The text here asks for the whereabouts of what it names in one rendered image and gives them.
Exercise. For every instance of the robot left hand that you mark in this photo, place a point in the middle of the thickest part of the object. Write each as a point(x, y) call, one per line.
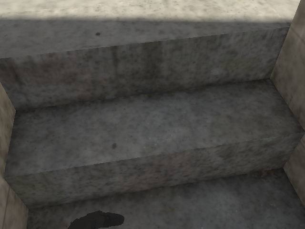
point(96, 220)

